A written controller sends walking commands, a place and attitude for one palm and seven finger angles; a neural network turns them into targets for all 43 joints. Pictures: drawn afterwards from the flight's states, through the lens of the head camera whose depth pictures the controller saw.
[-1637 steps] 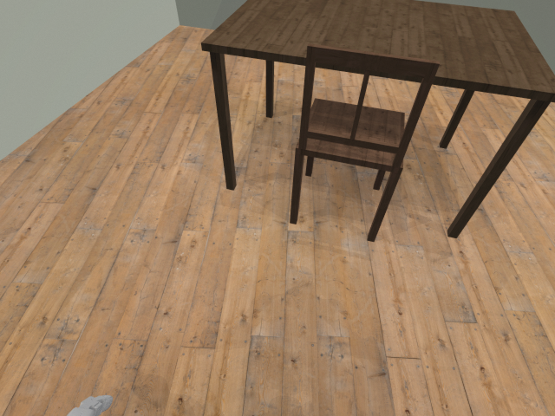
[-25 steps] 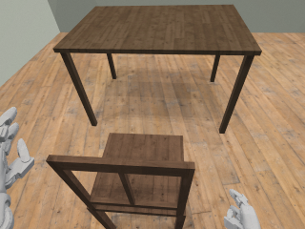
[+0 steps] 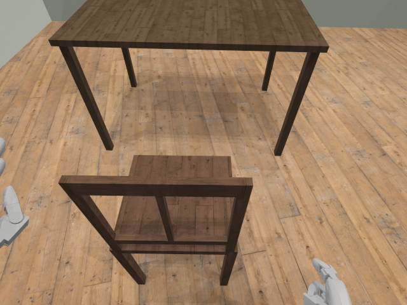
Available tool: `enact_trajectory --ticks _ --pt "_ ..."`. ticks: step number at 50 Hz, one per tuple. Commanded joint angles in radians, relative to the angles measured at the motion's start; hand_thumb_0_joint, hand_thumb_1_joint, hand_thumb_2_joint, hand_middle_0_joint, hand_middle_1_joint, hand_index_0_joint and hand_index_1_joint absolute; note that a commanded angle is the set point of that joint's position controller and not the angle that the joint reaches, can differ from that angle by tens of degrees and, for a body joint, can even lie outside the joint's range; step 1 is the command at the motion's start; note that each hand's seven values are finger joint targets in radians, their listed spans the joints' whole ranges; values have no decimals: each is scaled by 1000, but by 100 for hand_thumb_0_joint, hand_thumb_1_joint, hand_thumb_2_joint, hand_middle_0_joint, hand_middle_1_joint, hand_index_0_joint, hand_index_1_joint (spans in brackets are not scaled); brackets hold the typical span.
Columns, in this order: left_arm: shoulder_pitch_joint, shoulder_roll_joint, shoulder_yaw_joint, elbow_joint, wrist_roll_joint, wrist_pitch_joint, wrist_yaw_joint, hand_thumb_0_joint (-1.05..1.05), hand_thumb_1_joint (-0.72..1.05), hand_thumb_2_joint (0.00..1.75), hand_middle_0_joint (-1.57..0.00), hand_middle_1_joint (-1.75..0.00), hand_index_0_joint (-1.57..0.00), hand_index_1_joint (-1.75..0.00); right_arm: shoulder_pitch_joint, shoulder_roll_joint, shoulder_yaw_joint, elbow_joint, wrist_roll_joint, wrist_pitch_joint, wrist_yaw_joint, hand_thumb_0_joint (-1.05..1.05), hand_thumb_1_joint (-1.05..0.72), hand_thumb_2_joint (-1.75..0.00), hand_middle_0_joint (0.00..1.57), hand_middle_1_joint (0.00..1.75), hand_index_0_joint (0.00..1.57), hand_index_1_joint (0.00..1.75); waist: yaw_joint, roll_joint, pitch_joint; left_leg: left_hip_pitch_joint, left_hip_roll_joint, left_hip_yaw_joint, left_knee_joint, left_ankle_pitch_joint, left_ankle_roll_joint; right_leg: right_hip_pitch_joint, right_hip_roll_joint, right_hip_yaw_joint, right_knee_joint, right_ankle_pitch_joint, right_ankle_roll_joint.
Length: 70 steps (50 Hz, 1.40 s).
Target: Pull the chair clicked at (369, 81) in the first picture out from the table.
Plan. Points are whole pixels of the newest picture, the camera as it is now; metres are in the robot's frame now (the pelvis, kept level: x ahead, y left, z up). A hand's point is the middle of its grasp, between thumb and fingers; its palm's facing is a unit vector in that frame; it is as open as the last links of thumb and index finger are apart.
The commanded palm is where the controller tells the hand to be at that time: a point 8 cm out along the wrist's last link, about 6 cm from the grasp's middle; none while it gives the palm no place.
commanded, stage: step back with the hand held close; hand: left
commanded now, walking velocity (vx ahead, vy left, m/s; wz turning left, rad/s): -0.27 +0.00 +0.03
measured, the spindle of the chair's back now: (166, 218) +0.33 +0.12 -0.10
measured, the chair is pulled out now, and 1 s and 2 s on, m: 0.65 0.65 0.65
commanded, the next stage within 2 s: stop stepping back and stand still in 0.86 s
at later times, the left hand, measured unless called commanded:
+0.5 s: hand out of the picture +0.13 +0.26 +0.17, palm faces +0.51 -0.72 -0.48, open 7.4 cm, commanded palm +0.07 +0.30 +0.18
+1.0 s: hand (9, 297) +0.10 +0.21 +0.19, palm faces +0.33 -0.80 -0.50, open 7.4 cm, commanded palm +0.04 +0.27 +0.18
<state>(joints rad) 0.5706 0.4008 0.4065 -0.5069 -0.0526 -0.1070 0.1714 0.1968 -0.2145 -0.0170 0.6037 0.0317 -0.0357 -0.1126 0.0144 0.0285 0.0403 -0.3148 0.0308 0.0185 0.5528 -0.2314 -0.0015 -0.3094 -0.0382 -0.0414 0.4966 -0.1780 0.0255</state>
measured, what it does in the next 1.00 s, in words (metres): walks backwards: right foot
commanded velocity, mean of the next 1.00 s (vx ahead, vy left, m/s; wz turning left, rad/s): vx -0.34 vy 0.01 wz -0.03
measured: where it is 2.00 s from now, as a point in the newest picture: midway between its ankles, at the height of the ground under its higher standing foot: outside the picture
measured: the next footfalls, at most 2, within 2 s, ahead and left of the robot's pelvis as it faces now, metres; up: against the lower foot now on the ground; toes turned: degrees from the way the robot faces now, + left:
right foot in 0.86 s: -0.10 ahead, -0.15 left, +0.00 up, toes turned -3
left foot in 1.06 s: -0.06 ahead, +0.09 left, +0.00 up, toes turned -3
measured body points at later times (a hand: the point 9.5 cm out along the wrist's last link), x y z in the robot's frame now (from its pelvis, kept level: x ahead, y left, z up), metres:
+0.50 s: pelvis -0.05 -0.01 -0.02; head -0.03 +0.00 +0.43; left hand +0.10 +0.30 +0.20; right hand +0.13 -0.23 -0.10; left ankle +0.03 +0.12 -0.72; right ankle +0.05 -0.13 -0.73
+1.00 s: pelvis -0.11 -0.02 +0.00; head -0.06 -0.01 +0.45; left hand +0.08 +0.25 +0.21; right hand +0.06 -0.26 -0.09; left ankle -0.05 +0.10 -0.71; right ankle -0.16 -0.15 -0.73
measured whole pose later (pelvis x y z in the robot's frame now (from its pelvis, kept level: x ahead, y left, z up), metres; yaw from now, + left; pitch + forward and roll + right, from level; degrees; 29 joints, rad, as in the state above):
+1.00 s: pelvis -0.11 -0.02 +0.00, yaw -1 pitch +2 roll -2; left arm 0.56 0.45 0.45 -0.61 -0.05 -0.31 0.10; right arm 0.17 -0.18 -0.01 0.68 0.01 -0.15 -0.05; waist 0.02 0.00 0.05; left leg -0.51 0.06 -0.04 0.78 -0.30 -0.02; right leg -0.20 0.04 0.01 0.48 -0.32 0.00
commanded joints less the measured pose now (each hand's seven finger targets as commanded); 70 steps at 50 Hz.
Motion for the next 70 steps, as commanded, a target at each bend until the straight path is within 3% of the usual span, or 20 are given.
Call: enact_trajectory --ticks 1,11,15,20,23,26,29,31,33,37,42,45,47,49,52,55,58,61,63,70 --pt "-71 175 117 -206 19 -75 25 0 90 90 -20 -30 -20 -30 -82 -122 -38 -167 -8 -73 -16 0 -90 -90 20 30 20 30 -6 -8 -69 -111 69 -96 -117 -282 38 24 -85 130 -133 -207 -46" --pt "-54 187 157 -236 25 -112 31 0 90 90 -20 -30 -20 -30 -65 -124 -33 -173 -12 -121 -8 0 -90 -90 20 30 20 30 0 73 -125 -216 106 -149 -172 -287 53 148 -30 82 -6 -89 -27" --pt "-52 166 164 -217 46 -125 23 0 90 90 -20 -30 -20 -30 -69 -142 -42 -183 -8 -134 -2 0 -90 -90 20 30 20 30 -1 173 -59 -499 171 -186 -257 -555 95 278 12 56 147 -180 -9" --pt "-59 211 182 -280 26 -151 16 0 90 90 -20 -30 -20 -30 -61 -119 -45 -162 -20 -150 4 0 -90 -90 20 30 20 30 -8 -7 -111 -223 78 -109 -33 -296 47 38 -70 180 -11 -3 -56" --pt "-70 234 205 -270 23 -151 26 0 90 90 -20 -30 -20 -30 -33 -123 -59 -129 -24 -139 9 0 -90 -90 20 30 20 30 -10 -98 -77 -132 27 -60 169 -399 20 -178 -163 319 -205 -407 -122" --pt "-115 220 179 -260 21 -140 31 0 90 90 -20 -30 -20 -30 -50 -100 -35 -93 -40 -128 25 0 -90 -90 20 30 20 30 -19 -211 -160 30 -1 -31 250 -191 5 -202 -229 266 -212 -200 -139" --pt "-85 207 187 -245 20 -146 26 0 90 90 -20 -30 -20 -30 -82 -116 -39 -112 -33 -123 15 0 -90 -90 20 30 20 30 -15 -36 -140 -53 90 -156 -67 -196 52 -113 -87 162 -36 -172 -54" --pt "-73 188 194 -269 31 -162 21 0 90 90 -20 -30 -20 -30 -94 -134 -51 -135 -26 -138 10 0 -90 -90 20 30 20 30 -18 231 -136 -301 259 -298 -277 -332 119 79 39 45 298 -182 -5" --pt "-95 205 213 -255 33 -168 19 0 90 90 -20 -30 -20 -30 -91 -120 -66 -135 -18 -153 7 0 -90 -90 20 30 20 30 -30 277 -117 -479 333 -331 -376 -436 174 173 68 69 590 -264 7" --pt "-52 172 173 -302 3 -197 -5 0 90 90 -20 -30 -20 -30 -44 -128 -73 -95 -24 -192 36 0 -90 -90 20 30 20 30 -12 172 -125 -97 267 -226 -216 -75 140 -55 40 40 317 -326 -11" --pt "-100 207 184 -314 -3 -233 -26 0 90 90 -20 -30 -20 -30 -64 -119 -45 -58 -44 -221 45 0 -90 -90 20 30 20 30 10 211 -197 79 233 -209 -43 157 96 68 18 44 -155 -25 -14" --pt "-96 230 184 -301 2 -250 -46 0 90 90 -20 -30 -20 -30 -48 -103 -52 -68 -30 -207 47 0 -90 -90 20 30 20 30 -3 -35 -248 160 92 -36 150 240 3 33 -58 82 -195 306 -49" --pt "-27 245 201 -248 -15 -249 -50 0 90 90 -20 -30 -20 -30 -83 -113 -76 -105 -3 -184 39 0 -90 -90 20 30 20 30 -7 -281 -200 3 -30 -20 358 -118 -24 30 -257 251 -137 648 -174" --pt "72 224 226 -168 -21 -216 -41 0 90 90 -20 -30 -20 -30 -105 -62 -47 -114 -3 -144 37 0 -90 -90 20 30 20 30 -13 -147 -164 -140 4 -81 329 -201 -13 119 -282 245 -96 644 -202" --pt "61 213 221 -171 -13 -178 -21 0 90 90 -20 -30 -20 -30 -103 -78 -24 -122 -5 -114 18 0 -90 -90 20 30 20 30 -43 -37 -198 41 35 -37 -149 323 19 176 -83 58 97 526 -46" --pt "44 207 176 -206 -9 -180 -28 0 90 90 -20 -30 -20 -30 -61 -120 -64 -122 -1 -134 37 0 -90 -90 20 30 20 30 -21 86 -251 357 237 -186 -149 857 91 -43 15 58 147 -224 -21" --pt "41 235 180 -304 0 -155 -22 0 90 90 -20 -30 -20 -30 -68 -105 -47 -118 -27 -146 39 0 -90 -90 20 30 20 30 -20 237 -202 214 207 -207 -151 615 95 68 -13 40 -12 -175 -18" --pt "83 219 160 -329 2 -152 -15 0 90 90 -20 -30 -20 -30 -69 -114 -40 -130 -1 -155 43 0 -90 -90 20 30 20 30 -17 97 -170 43 130 -145 -114 196 49 234 -31 50 -143 90 -19" --pt "99 248 196 -283 0 -144 -4 0 90 90 -20 -30 -20 -30 -65 -113 -45 -127 4 -144 32 0 -90 -90 20 30 20 30 -21 39 -113 -69 91 -137 -166 -168 34 210 -46 88 -161 -64 -29" --pt "-65 185 134 -122 4 -133 13 0 90 90 -20 -30 -20 -30 -45 -114 -27 -104 -16 -141 10 0 -90 -90 20 30 20 30 -40 9 -19 14 56 -129 -131 -206 26 -6 -55 165 -260 -277 -51"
